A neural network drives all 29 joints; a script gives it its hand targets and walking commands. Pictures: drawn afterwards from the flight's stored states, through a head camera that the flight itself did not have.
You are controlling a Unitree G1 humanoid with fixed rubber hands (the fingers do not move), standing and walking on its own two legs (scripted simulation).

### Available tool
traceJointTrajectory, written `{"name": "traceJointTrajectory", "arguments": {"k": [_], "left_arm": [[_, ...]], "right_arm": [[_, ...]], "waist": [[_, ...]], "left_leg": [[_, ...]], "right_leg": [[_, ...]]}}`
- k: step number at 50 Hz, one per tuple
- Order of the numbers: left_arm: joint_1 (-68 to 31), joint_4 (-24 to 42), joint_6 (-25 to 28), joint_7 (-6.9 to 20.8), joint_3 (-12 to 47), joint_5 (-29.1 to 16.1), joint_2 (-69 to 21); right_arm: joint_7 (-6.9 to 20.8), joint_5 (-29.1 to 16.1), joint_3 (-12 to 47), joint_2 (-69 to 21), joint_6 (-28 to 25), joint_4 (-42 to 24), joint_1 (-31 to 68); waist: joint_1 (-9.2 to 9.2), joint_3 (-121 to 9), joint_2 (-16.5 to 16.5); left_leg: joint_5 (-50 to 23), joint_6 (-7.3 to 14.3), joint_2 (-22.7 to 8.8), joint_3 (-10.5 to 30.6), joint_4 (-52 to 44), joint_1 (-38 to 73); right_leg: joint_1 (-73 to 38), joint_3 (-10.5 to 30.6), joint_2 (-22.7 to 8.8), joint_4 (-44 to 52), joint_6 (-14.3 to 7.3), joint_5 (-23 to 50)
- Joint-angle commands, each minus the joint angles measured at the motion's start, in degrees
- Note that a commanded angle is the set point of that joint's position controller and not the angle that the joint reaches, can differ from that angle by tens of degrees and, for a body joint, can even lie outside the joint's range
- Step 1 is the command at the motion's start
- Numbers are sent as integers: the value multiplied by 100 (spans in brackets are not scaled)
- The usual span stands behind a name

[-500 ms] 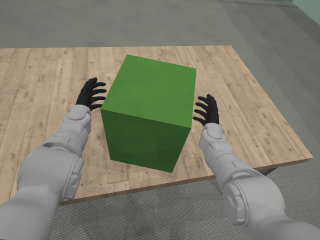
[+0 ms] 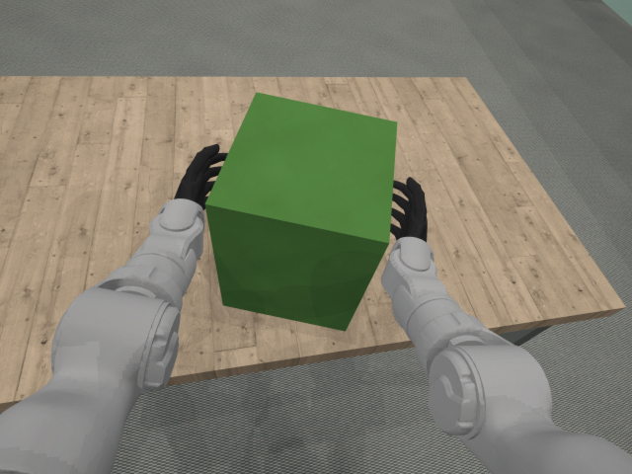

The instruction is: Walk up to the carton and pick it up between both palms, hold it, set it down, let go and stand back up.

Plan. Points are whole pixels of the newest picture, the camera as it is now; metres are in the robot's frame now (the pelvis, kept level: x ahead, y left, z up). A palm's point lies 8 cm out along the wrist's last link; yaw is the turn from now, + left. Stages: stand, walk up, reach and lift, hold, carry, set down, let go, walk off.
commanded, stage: reach and lift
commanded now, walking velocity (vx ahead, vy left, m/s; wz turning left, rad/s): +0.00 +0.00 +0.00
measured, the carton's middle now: (304, 220) +0.47 -0.05 +0.01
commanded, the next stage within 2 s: none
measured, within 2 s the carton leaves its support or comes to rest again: neither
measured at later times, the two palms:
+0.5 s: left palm (192, 205) +0.47 +0.11 +0.06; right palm (407, 246) +0.39 -0.18 +0.05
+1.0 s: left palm (193, 206) +0.47 +0.10 +0.06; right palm (406, 247) +0.39 -0.17 +0.05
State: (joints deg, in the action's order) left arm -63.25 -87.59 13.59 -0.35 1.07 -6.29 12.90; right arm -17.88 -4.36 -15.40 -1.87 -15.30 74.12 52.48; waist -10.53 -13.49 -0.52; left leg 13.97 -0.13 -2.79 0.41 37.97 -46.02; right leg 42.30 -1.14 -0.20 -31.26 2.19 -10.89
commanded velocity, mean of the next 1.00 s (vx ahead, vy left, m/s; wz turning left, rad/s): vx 0.00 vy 0.00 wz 0.00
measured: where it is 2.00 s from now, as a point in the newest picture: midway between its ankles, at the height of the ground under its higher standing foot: outside the picture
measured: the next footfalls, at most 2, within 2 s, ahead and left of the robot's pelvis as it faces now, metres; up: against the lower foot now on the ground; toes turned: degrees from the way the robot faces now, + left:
none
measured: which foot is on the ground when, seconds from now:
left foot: down 0.00-1.00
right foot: down 0.00-1.00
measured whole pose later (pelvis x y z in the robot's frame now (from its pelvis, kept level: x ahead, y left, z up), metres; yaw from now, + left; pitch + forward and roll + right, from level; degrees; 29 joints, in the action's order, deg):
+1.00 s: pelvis +0.03 -0.01 +0.03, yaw +2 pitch +13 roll -1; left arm -51.5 -67.6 13.3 6.3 -32.3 29.9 2.9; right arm -14.6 28.8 -44.8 -12.8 -28.0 60.5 39.4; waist -6.9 -2.8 3.4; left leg 8.7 -0.9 -2.5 -0.6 19.8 -24.0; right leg 20.0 -3.4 -0.9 -12.8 1.2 -5.6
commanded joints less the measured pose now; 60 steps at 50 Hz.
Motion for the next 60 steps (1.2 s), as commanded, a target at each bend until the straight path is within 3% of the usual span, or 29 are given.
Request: {"name": "traceJointTrajectory", "arguments": {"k": [1,7,9,11,13,15,19,24,31,37,60], "left_arm": [[-2957,1118,294,37,-208,326,-293],[-2998,1234,377,258,-870,1207,-1292],[-2980,1171,491,554,-1398,1913,-2237],[-2772,948,619,899,-1872,2686,-3240],[-2380,677,686,1013,-2140,3139,-3503],[-2081,613,679,999,-2252,3336,-3535],[-1880,758,647,990,-2252,3419,-3644],[-1577,937,604,1034,-2231,3477,-3729],[-1320,1168,439,1080,-2269,3678,-3809],[-1216,1367,258,1086,-2340,3843,-3860],[-1051,1759,-4,993,-2158,3871,-4151]], "right_arm": [[183,504,-107,-245,-264,-1047,2431],[487,1592,-807,-1369,-407,-1170,2390],[815,2416,-1185,-2440,-546,-1182,2382],[1246,3248,-1407,-3465,-696,-1112,2336],[1519,3623,-1446,-3673,-816,-1070,2103],[1619,3803,-1388,-3751,-852,-977,1783],[1608,3971,-1265,-3824,-963,-880,1510],[1481,3911,-1090,-3922,-1147,-757,1353],[1323,3873,-1098,-4034,-1306,-692,1291],[1252,3991,-1262,-4023,-1334,-757,1236],[1141,3873,-1245,-3854,-1421,-745,1187]], "waist": [[-71,-3165,-713],[-28,-2893,-681],[-16,-2742,-698],[113,-2566,-781],[276,-2411,-836],[327,-2188,-732],[239,-1899,-369],[205,-1559,-228],[276,-1424,-285],[316,-1457,-259],[394,-1380,-406]], "left_leg": [[-1551,-447,253,-307,-118,2867],[-1402,-416,229,-415,-447,3008],[-1486,-435,247,-482,-595,3091],[-1634,-465,265,-565,-773,3266],[-1845,-502,255,-601,-926,3450],[-2067,-481,225,-553,-1044,3594],[-2274,-451,210,-509,-1242,3656],[-2460,-451,252,-528,-1364,3548],[-2256,-395,297,-592,-1506,3395],[-1997,-306,283,-622,-1636,3441],[-2333,-344,231,-635,-1707,3753]], "right_leg": [[-1039,-430,190,307,-202,1303],[-1338,-469,158,559,-282,1085],[-1562,-499,121,658,-333,1154],[-1989,-542,109,733,-352,1375],[-2332,-589,123,801,-324,1637],[-2551,-628,184,924,-277,1745],[-2878,-673,215,1123,-196,2022],[-3250,-640,192,1181,-113,2566],[-3553,-604,138,1284,-69,2725],[-3483,-643,141,1432,-53,2358],[-3218,-720,210,1666,-151,2049]]}}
